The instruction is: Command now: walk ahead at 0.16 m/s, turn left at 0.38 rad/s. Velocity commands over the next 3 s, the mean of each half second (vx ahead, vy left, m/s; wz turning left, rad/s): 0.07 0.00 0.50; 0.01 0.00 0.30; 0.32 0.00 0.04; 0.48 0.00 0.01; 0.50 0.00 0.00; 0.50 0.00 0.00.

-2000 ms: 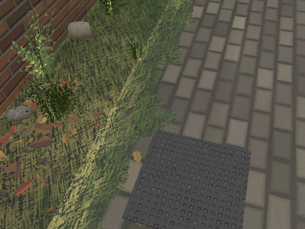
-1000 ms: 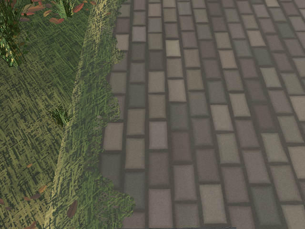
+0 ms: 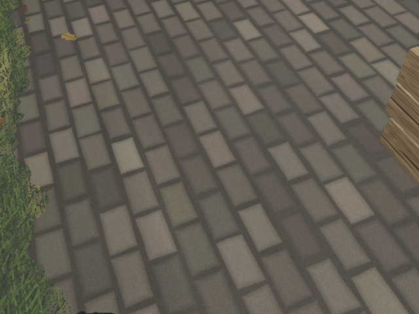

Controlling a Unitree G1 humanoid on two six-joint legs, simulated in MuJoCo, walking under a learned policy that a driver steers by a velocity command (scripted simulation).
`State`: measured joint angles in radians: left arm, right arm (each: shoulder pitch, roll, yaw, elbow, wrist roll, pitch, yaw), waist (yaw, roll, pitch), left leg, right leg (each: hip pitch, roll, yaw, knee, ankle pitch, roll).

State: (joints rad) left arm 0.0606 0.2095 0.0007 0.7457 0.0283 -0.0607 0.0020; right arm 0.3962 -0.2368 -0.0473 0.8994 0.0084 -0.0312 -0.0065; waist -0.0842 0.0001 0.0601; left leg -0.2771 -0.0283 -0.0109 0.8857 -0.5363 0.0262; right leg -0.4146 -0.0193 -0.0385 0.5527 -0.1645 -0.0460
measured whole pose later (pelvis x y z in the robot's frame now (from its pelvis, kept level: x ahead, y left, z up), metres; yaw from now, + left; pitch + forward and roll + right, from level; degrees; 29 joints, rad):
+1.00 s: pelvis +0.02 +0.00 +0.01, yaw +25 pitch -1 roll +0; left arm 0.21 0.21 0.00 0.79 0.02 0.01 0.02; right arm 0.21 -0.25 -0.03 0.79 -0.02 0.04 0.00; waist -0.01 0.04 0.03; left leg -0.22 -0.06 -0.08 0.50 -0.29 0.03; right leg -0.19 0.03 -0.01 0.44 -0.24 -0.04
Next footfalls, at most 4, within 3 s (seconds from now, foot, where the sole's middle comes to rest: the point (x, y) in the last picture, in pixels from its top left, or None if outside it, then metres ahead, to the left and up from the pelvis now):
0.38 left None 0.04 0.12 -0.77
0.86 right None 0.09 -0.07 -0.77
1.54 right None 0.34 0.03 -0.77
2.08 left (112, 291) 0.55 0.32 -0.77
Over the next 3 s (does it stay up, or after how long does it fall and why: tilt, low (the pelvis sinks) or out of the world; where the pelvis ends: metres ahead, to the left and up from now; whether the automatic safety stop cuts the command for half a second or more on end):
stays up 0.90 0.36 0.01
